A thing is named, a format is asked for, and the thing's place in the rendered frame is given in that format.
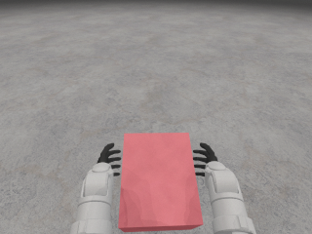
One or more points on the right robot forearm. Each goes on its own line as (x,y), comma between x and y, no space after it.
(228,206)

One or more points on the robot left hand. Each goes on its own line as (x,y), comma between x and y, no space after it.
(106,153)

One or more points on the robot right hand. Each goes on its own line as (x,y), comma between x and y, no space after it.
(210,157)

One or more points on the left robot forearm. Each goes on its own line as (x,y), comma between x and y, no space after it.
(95,202)

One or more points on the carton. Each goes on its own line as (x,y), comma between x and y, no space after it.
(159,190)

